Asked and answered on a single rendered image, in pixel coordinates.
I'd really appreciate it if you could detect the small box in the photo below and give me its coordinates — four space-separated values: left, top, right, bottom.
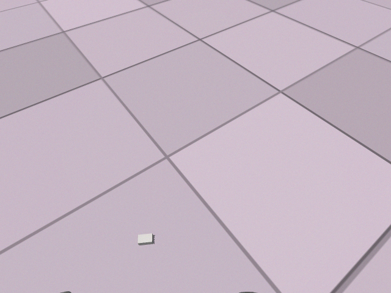
138 233 153 245

